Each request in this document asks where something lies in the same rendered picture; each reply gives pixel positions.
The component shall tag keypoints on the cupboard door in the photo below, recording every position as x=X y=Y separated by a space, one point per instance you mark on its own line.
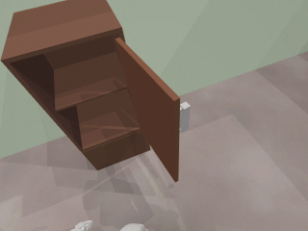
x=156 y=105

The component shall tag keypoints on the robot left hand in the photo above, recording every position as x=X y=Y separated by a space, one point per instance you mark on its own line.
x=83 y=226

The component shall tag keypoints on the handle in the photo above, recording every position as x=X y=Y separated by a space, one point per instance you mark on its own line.
x=184 y=119

